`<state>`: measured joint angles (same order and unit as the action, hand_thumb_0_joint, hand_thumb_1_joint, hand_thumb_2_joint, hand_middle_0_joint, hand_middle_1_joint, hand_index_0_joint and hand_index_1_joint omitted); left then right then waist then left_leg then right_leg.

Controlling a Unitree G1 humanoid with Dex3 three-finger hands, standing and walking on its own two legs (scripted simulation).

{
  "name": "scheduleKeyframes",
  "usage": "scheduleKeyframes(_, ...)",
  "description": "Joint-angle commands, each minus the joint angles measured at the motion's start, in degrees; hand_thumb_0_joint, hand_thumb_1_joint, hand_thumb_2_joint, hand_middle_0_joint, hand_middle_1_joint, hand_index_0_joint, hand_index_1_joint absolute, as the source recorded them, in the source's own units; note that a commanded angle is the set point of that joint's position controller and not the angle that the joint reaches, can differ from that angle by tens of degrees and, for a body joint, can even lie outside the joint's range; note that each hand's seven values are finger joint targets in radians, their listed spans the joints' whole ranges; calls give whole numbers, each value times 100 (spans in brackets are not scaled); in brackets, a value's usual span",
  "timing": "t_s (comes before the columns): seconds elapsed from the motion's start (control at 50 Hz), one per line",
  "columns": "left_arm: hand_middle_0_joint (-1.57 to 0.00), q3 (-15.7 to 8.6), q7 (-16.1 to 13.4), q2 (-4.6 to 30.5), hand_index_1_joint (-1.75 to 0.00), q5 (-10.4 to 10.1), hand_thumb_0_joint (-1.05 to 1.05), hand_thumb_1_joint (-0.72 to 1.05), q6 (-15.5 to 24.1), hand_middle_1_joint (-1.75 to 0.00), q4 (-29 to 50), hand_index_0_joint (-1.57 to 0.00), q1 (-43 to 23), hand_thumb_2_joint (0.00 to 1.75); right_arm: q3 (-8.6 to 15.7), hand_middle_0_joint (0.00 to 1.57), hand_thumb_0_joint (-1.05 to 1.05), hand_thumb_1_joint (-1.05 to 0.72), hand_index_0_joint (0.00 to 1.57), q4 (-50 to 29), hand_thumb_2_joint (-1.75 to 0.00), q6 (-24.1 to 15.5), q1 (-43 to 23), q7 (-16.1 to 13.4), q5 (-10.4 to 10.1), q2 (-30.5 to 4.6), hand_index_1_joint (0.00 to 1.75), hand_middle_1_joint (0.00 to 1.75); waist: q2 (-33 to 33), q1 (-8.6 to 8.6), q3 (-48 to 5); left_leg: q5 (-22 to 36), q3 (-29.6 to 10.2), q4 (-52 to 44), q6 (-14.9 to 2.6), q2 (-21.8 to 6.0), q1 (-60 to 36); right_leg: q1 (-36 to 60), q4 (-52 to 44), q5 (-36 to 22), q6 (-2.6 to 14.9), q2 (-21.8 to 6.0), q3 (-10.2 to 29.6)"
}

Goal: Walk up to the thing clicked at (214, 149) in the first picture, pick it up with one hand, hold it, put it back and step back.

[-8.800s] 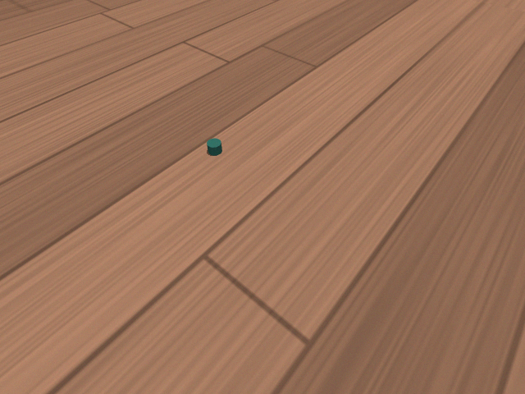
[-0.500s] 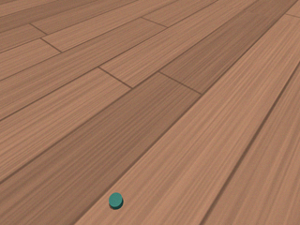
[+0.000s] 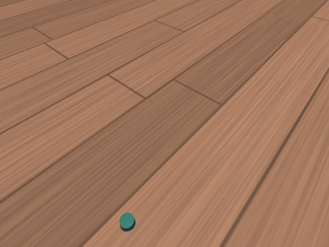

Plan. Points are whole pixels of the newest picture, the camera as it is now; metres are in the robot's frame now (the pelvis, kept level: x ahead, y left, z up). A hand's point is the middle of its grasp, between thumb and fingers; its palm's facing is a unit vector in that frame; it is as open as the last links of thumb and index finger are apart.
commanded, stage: rise first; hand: left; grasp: from above
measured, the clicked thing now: (127, 221) +0.40 +0.22 -0.75
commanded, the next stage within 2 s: none
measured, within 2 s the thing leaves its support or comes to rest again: neither
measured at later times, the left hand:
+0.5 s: hand out of the picture +0.14 +0.25 -0.19, palm faces -0.08 -0.92 -0.39, open 11.9 cm
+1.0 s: hand out of the picture +0.12 +0.27 -0.28, palm faces -0.27 -0.80 -0.53, open 14.1 cm
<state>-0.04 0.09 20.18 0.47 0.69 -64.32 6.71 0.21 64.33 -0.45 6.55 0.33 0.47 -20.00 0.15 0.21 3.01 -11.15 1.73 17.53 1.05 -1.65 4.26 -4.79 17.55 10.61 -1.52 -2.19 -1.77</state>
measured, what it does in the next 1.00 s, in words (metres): lowers itself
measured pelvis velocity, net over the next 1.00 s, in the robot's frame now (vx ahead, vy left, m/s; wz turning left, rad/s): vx -0.04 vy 0.00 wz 0.01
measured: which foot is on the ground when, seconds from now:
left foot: down 0.00-1.00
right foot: down 0.00-1.00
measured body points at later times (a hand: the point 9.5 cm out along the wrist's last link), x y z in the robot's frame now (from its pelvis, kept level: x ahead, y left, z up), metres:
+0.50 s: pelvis -0.02 +0.00 -0.04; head +0.04 +0.01 +0.41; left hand +0.14 +0.30 -0.16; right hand +0.08 -0.26 -0.15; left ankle -0.02 +0.13 -0.75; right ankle -0.01 -0.13 -0.75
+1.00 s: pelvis -0.04 +0.00 -0.14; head +0.08 +0.02 +0.30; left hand +0.14 +0.31 -0.25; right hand +0.15 -0.24 -0.22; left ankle -0.02 +0.13 -0.75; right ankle -0.01 -0.13 -0.75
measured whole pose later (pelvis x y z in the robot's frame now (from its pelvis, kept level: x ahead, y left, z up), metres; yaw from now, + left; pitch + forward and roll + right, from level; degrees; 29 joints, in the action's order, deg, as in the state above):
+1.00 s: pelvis -0.04 +0.00 -0.14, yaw +0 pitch +22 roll -2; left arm -7.3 -0.7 20.9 21.1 -6.3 -33.5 7.6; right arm 1.7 31.8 -10.9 9.2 -0.4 0.2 -14.0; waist -0.1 1.8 -8.4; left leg -33.6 -1.5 76.4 0.7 -2.4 65.2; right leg -64.1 74.3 32.3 -1.4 -2.7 -2.1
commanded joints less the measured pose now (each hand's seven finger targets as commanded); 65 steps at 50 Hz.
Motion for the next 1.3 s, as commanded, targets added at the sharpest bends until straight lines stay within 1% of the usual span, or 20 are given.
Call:
scheduleKeyframes(0.0,-20,-248,-65,1233,-30,23,0,90,92,-30,317,-20,-141,90,207,20,0,-90,20,-359,-90,-133,-236,-85,12,-1217,30,30,10,-39,-445,1141,-497,-230,-203,-674,-22,25,-181,-1122,249,-625,474)
scheduleKeyframes(0.08,-16,-234,-64,1206,-38,34,0,82,98,-38,328,-14,-121,98,216,20,0,-94,20,-362,-92,-130,-209,-91,11,-1239,30,30,-41,-29,-483,1184,-479,-193,-218,-670,-38,29,-186,-1200,234,-627,472)
scheduleKeyframes(0.1,-19,-284,-157,309,-46,-293,0,74,604,-46,2338,-15,-2132,101,-51,20,0,-99,20,-1920,-92,-391,-79,-205,-378,-288,30,30,-1,663,114,271,135,190,-165,141,759,-1315,220,-583,169,190,45)
scheduleKeyframes(0.12,-20,-365,-194,551,-54,-290,0,66,560,-54,1916,-15,-2840,98,-17,20,0,-93,20,-1593,-91,-372,204,-263,-385,-438,30,30,-103,502,-195,144,103,303,-185,174,720,-1075,267,-386,155,155,-1)
scheduleKeyframes(0.14,-18,-656,-199,1026,-62,-165,0,58,339,-62,905,-16,-1659,93,110,20,0,-91,20,-1637,-91,-295,443,-324,-410,-629,30,30,-202,306,-132,77,134,392,-172,176,894,-1076,289,-160,193,199,-55)
scheduleKeyframes(0.2,-11,-1047,19,1508,-86,225,0,35,256,-86,621,-13,-1827,94,326,20,0,-93,20,-1992,-91,-317,605,-334,-241,-603,30,30,-256,139,-1046,314,99,1093,-198,233,1289,-1176,930,-417,196,140,-3)
scheduleKeyframes(0.26,-5,-1245,138,1316,-101,571,0,11,71,-104,662,-8,-537,96,480,20,0,-94,20,-2332,-91,-365,864,-240,-132,-525,30,30,311,-216,-1706,745,94,1542,-99,310,1589,-1191,1472,-721,269,143,15)
scheduleKeyframes(0.4,-6,-1102,-22,1001,-108,861,0,-45,-649,-108,1590,-7,-551,99,471,20,0,-91,20,-3173,-90,-454,517,-174,-198,-378,30,30,-4,-49,-1415,285,-13,1922,-99,220,2236,-1911,1781,-78,248,247,-93)
scheduleKeyframes(0.46,-7,-1090,-61,834,-108,964,0,-55,-685,-108,1860,-7,-507,99,511,20,0,-88,20,-3254,-90,-569,696,-137,-159,-342,30,30,-67,45,-1528,152,-33,2426,-116,179,2636,-2363,2270,51,235,263,-102)
scheduleKeyframes(0.54,-7,-1329,-107,1082,-110,1141,0,-58,-577,-109,2623,-6,-269,101,550,20,0,-89,20,-3447,-90,-741,737,-151,-127,-298,30,30,324,-25,-1893,-172,-69,2969,-103,143,3072,-2980,2884,366,254,235,-54)
scheduleKeyframes(0.56,-7,-1137,-83,903,-110,1144,0,-57,-530,-110,3225,-6,-493,99,548,20,0,-88,20,-3557,-90,-788,686,-158,-123,-259,30,30,394,79,-2107,-177,-77,3061,-101,125,3000,-3082,2992,347,263,228,-21)
scheduleKeyframes(0.6,-7,-1200,-94,841,-110,1209,0,-59,-628,-109,3024,-6,69,100,586,20,0,-89,20,-3564,-90,-845,722,-193,-114,-316,30,30,252,142,-2015,-83,-143,3252,-97,84,3210,-3306,3220,299,248,254,-69)
scheduleKeyframes(0.7,-6,-1146,-97,830,-110,1379,0,-57,-821,-110,3851,-5,547,99,581,20,0,-88,20,-3738,-90,-927,688,-200,-82,-256,30,30,351,119,-2356,36,-243,3636,-88,43,3497,-3587,3620,265,262,230,-70)
scheduleKeyframes(0.84,-6,-1057,-118,886,-111,1653,0,-55,-900,-112,4199,-7,172,95,503,20,0,-90,20,-3863,-90,-1119,459,-213,-53,-226,30,30,336,299,-2220,-616,-283,4332,-131,46,4364,-4555,4234,766,247,216,-38)
scheduleKeyframes(0.9,-5,-1172,-167,1078,-110,2053,0,-53,-639,-112,3880,-6,-215,95,504,20,0,-87,20,-3825,-89,-1226,428,-186,-44,-253,30,30,363,274,-2395,-770,-252,4904,-144,88,4922,-5141,4795,900,271,199,-8)
scheduleKeyframes(0.96,-4,-942,-190,984,-110,2430,0,-50,-292,-112,3616,-6,-529,94,554,20,0,-84,20,-3739,-88,-1340,382,-109,-28,-320,30,30,351,312,-2718,-870,-238,5526,-145,123,5527,-5755,5423,948,266,187,15)
scheduleKeyframes(1.02,-5,-1039,-309,1275,-110,2883,0,-50,49,-111,3397,-6,-935,95,606,20,0,-84,20,-3671,-88,-1405,300,-50,-57,-433,30,30,412,224,-3093,-1100,-322,5989,-122,144,6038,-6384,6037,1162,289,175,34)
scheduleKeyframes(1.06,-5,-1242,-446,1582,-110,3145,0,-51,237,-111,3260,-6,-1092,96,625,20,0,-85,20,-3594,-89,-1393,261,-4,-70,-491,30,30,480,81,-3412,-975,-334,6309,-110,146,6300,-6664,6416,1085,308,169,44)
scheduleKeyframes(1.16,-7,-1255,-688,1865,-110,3728,0,-55,475,-110,3001,-7,-1669,99,706,20,0,-89,20,-3339,-90,-1279,310,98,-65,-584,30,30,616,27,-4155,-511,-316,7152,-132,163,6769,-7331,7195,783,326,165,22)
scheduleKeyframes(1.28,-7,-1071,-918,2118,-108,4365,0,-55,732,-108,2679,-7,-3134,101,798,20,0,-88,20,-3023,-90,-1129,493,193,27,-655,30,30,549,196,-4692,-924,-313,8019,-168,163,7519,-8049,7843,1069,313,156,-27)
